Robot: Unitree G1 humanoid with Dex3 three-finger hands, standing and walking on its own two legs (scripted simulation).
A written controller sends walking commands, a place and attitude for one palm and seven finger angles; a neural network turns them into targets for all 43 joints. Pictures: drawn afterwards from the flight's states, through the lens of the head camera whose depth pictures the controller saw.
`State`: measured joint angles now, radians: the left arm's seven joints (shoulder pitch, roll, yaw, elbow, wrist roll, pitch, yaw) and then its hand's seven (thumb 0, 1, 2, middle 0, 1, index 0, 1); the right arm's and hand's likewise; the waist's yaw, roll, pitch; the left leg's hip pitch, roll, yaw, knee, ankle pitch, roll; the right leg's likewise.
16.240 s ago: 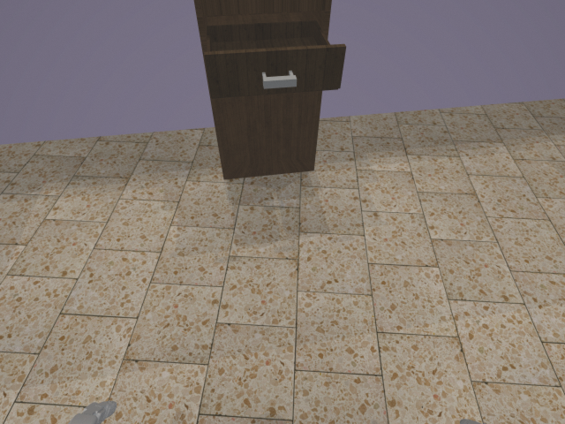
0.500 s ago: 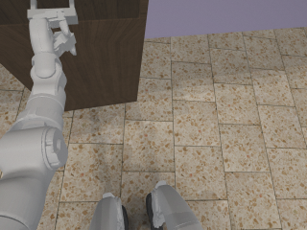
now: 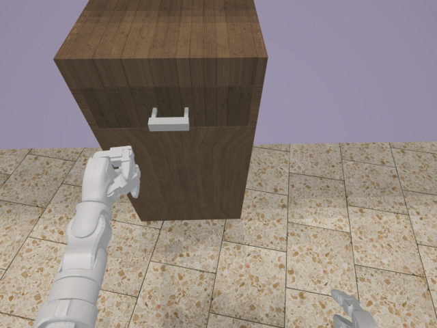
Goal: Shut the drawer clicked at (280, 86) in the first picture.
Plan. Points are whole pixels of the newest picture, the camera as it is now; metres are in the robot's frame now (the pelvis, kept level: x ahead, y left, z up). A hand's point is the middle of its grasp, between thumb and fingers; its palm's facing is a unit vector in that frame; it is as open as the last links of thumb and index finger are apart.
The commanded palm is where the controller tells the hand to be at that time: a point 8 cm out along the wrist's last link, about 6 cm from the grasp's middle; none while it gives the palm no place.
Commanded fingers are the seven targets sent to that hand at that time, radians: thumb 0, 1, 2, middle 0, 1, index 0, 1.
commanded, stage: draw the hand back to the body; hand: left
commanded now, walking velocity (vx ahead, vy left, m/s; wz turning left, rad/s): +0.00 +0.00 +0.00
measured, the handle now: (169, 117) +0.62 +0.14 -0.02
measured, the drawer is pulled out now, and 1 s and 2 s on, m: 0.00 0.00 0.00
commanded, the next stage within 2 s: step back with the hand held close in 0.86 s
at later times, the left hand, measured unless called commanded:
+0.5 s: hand (20, 252) +0.20 +0.24 +0.16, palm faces +0.29 -0.91 -0.29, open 3.2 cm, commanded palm +0.15 +0.28 +0.18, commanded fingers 0.00 0.90 0.90 -1.40 -1.60 -1.40 -1.60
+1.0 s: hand out of the picture +0.15 +0.25 +0.19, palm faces +0.41 -0.83 -0.37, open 3.2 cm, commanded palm +0.10 +0.29 +0.21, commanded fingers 0.00 0.90 0.90 -1.40 -1.60 -1.40 -1.60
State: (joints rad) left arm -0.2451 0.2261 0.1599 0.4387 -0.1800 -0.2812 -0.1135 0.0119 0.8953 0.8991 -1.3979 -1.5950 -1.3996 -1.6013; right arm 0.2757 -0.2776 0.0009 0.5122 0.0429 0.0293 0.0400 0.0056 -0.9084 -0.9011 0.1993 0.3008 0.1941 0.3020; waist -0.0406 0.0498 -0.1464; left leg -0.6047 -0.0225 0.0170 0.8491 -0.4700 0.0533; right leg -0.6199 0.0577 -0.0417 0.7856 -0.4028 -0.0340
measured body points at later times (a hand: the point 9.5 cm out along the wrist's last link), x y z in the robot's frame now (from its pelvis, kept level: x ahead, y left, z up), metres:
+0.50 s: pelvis -0.03 +0.02 +0.04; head -0.05 +0.01 +0.49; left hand +0.18 +0.29 +0.18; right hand +0.17 -0.18 -0.04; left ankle -0.05 +0.08 -0.70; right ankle -0.02 -0.10 -0.70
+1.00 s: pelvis -0.03 +0.01 +0.04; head -0.05 -0.01 +0.49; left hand +0.12 +0.29 +0.21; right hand +0.16 -0.21 -0.04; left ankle -0.05 +0.08 -0.70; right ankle -0.02 -0.10 -0.70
